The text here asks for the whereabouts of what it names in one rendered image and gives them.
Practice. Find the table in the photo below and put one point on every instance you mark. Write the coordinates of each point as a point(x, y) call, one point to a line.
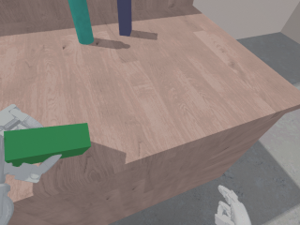
point(168, 108)

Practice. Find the sponge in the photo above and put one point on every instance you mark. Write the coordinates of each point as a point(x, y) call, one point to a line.
point(35, 145)

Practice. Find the robot left forearm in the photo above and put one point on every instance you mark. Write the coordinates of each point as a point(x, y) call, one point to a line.
point(6, 204)

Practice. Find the robot right hand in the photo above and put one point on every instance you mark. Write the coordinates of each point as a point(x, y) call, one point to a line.
point(235, 214)

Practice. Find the robot left hand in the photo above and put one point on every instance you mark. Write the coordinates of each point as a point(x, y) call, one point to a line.
point(11, 118)

